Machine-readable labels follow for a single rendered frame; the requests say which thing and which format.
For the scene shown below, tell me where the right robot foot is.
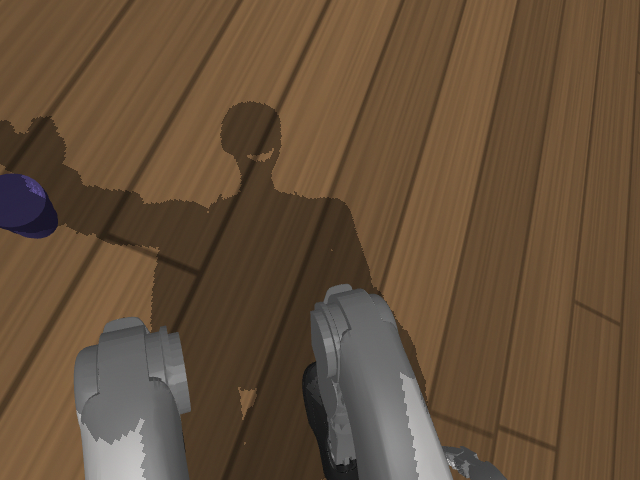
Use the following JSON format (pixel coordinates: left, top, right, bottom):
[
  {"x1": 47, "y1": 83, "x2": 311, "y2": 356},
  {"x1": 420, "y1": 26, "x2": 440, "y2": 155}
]
[{"x1": 302, "y1": 361, "x2": 359, "y2": 480}]

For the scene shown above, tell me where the right robot hand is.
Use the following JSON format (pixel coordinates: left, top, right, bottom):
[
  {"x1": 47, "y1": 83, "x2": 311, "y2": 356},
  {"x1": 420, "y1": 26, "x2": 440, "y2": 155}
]
[{"x1": 442, "y1": 446, "x2": 507, "y2": 480}]

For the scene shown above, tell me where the cup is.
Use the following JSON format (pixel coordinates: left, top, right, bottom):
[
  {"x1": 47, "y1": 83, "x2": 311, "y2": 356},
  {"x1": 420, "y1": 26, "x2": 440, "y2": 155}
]
[{"x1": 0, "y1": 173, "x2": 58, "y2": 239}]

